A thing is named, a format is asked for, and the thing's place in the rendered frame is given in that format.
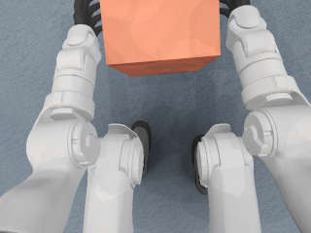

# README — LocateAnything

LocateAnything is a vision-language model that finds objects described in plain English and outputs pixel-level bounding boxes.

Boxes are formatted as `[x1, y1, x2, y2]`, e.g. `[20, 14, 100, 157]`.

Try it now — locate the right robot upper arm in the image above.
[242, 104, 311, 233]

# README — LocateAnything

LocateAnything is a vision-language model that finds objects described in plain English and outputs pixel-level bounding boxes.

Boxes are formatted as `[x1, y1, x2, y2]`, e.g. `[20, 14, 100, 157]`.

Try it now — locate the left robot upper arm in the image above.
[0, 118, 101, 233]

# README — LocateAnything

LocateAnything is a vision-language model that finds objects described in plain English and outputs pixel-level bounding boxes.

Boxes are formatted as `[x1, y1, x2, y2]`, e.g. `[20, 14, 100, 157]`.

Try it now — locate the left robot forearm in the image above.
[26, 24, 102, 158]

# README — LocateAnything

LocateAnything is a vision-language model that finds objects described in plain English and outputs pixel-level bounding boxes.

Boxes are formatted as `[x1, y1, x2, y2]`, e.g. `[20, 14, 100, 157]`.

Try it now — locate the robot right foot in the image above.
[191, 135, 208, 195]

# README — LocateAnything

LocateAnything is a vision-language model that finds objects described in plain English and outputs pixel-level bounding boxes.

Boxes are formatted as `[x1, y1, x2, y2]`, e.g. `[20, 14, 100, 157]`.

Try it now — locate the robot left hand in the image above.
[73, 0, 103, 37]

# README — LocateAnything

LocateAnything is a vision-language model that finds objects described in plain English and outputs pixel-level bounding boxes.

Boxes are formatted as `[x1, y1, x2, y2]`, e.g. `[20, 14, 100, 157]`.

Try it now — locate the right robot forearm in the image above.
[225, 5, 311, 112]

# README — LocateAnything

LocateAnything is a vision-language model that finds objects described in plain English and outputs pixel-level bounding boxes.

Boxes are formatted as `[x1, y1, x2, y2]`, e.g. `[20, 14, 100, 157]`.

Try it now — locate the right robot shin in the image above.
[199, 123, 254, 188]

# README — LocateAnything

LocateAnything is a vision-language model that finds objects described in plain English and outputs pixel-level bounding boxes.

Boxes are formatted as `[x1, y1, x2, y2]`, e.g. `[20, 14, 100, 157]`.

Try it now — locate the robot right hand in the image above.
[219, 0, 251, 18]

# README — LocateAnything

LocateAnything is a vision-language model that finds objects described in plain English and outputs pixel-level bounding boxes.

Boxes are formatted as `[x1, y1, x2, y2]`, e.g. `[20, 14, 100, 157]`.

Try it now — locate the carton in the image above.
[99, 0, 221, 77]

